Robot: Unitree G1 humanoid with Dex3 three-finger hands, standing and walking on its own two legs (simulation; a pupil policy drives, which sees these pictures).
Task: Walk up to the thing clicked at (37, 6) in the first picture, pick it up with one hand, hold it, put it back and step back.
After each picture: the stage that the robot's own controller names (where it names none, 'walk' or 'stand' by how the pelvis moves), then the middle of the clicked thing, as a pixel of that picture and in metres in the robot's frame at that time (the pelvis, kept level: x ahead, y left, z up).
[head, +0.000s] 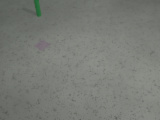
stand; (37, 8) +2.17 +0.62 -0.65
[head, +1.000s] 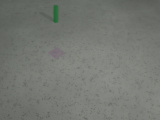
walk; (55, 14) +2.10 +0.26 -0.64
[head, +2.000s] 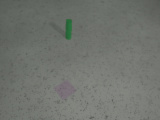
walk; (68, 29) +1.48 +0.12 -0.65
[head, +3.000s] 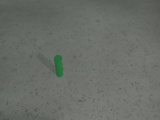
walk; (58, 66) +0.97 +0.17 -0.65
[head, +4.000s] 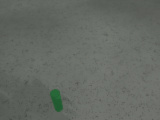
walk; (57, 101) +0.59 +0.20 -0.62
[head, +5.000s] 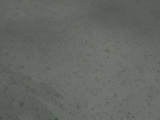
stand; out of the picture +0.39 +0.14 -0.63
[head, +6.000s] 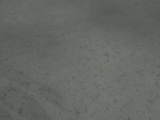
stand; out of the picture +0.36 +0.15 -0.65
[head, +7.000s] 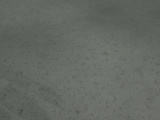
stand; out of the picture +0.36 +0.16 -0.66
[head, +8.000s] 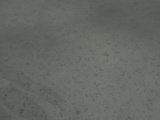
stand; out of the picture +0.36 +0.16 -0.66
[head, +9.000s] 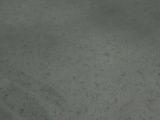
stand; out of the picture +0.36 +0.16 -0.66
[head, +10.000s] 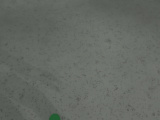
go down; out of the picture +0.38 +0.15 -0.65
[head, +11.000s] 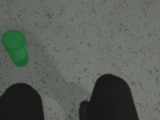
go down; (18, 51) +0.46 +0.18 -0.24
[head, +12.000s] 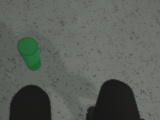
close in; (31, 56) +0.46 +0.16 -0.26
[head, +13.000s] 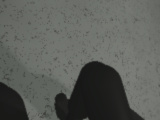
close in; out of the picture +0.46 +0.22 -0.17
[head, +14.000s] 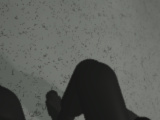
close; out of the picture +0.45 +0.23 -0.17
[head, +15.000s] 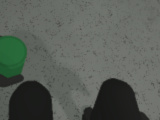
lift; (10, 64) +0.36 +0.22 -0.06
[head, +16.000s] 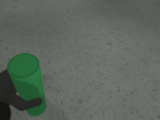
hold; (31, 90) +0.30 +0.15 +0.07
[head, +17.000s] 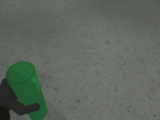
hold; (31, 96) +0.30 +0.16 +0.03
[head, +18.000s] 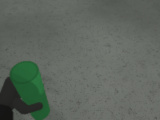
crouch; (34, 95) +0.30 +0.15 +0.04
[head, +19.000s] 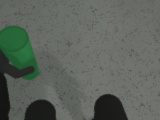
crouch; (23, 58) +0.42 +0.16 -0.04
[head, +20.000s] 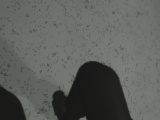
lower; out of the picture +0.45 +0.24 -0.18
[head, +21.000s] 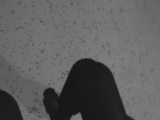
lower; out of the picture +0.46 +0.25 -0.18
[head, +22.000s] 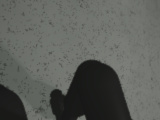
lower; out of the picture +0.45 +0.23 -0.17
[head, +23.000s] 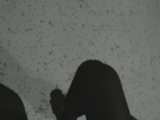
lower; out of the picture +0.44 +0.24 -0.17
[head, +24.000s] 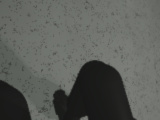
loosen; out of the picture +0.43 +0.22 -0.17
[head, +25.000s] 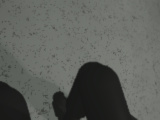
withdraw; out of the picture +0.44 +0.22 -0.18
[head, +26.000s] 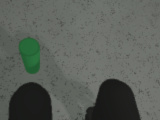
walk; (31, 58) +0.45 +0.18 -0.23
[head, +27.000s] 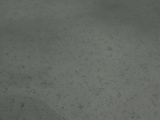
stand; out of the picture +0.36 +0.13 -0.59
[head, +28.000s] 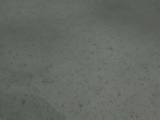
stand; out of the picture +0.38 +0.14 -0.60
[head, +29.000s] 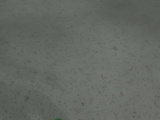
stand; out of the picture +0.38 +0.14 -0.61
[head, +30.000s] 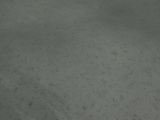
walk; out of the picture +0.39 +0.14 -0.65
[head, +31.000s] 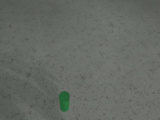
walk; (64, 102) +0.47 +0.08 -0.63
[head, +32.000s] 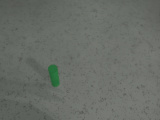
walk; (54, 76) +0.69 +0.20 -0.62
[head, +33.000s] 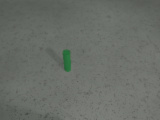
stand; (67, 61) +1.00 +0.15 -0.63
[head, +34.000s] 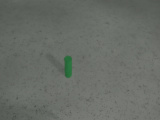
stand; (68, 67) +0.97 +0.10 -0.65
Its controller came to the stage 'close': yes
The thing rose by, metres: 0.69
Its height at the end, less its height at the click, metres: +0.00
